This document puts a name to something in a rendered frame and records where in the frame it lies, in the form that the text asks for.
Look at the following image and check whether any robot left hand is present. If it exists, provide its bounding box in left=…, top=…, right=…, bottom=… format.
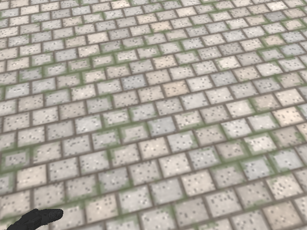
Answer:
left=5, top=208, right=63, bottom=230

